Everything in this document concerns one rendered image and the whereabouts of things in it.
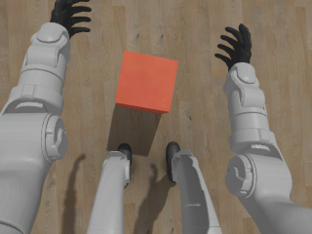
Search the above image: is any carton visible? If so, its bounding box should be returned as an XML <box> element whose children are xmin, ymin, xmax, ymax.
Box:
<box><xmin>115</xmin><ymin>50</ymin><xmax>178</xmax><ymax>114</ymax></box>

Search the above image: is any left robot forearm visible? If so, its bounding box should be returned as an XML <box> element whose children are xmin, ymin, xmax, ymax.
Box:
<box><xmin>0</xmin><ymin>22</ymin><xmax>71</xmax><ymax>116</ymax></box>

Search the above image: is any left robot shin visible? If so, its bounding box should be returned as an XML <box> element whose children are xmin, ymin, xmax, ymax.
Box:
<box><xmin>102</xmin><ymin>151</ymin><xmax>127</xmax><ymax>167</ymax></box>

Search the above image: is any right robot upper arm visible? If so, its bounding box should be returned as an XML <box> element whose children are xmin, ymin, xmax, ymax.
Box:
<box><xmin>224</xmin><ymin>152</ymin><xmax>312</xmax><ymax>234</ymax></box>

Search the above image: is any robot right foot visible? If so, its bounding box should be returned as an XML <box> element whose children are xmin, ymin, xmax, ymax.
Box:
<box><xmin>166</xmin><ymin>141</ymin><xmax>180</xmax><ymax>183</ymax></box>

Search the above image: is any robot left hand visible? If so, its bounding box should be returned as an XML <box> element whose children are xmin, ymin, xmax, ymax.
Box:
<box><xmin>50</xmin><ymin>0</ymin><xmax>92</xmax><ymax>39</ymax></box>

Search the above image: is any robot right hand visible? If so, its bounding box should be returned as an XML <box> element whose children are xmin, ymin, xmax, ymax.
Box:
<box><xmin>214</xmin><ymin>23</ymin><xmax>252</xmax><ymax>72</ymax></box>

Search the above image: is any left robot upper arm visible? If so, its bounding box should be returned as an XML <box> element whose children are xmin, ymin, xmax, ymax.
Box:
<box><xmin>0</xmin><ymin>112</ymin><xmax>68</xmax><ymax>234</ymax></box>

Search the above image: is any right robot forearm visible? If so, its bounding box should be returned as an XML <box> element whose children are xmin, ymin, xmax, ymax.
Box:
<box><xmin>222</xmin><ymin>62</ymin><xmax>293</xmax><ymax>187</ymax></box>

